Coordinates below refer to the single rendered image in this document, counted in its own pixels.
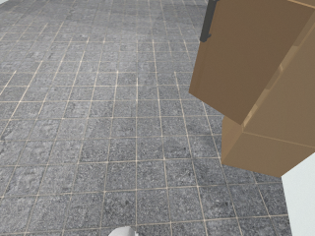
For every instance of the handle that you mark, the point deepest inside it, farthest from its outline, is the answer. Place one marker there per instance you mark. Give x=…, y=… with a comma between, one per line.
x=208, y=20

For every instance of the left robot thigh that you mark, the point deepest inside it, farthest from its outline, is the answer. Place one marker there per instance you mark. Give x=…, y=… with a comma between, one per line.
x=123, y=231

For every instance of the cupboard door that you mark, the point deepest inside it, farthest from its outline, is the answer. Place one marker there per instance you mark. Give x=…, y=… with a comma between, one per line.
x=249, y=40

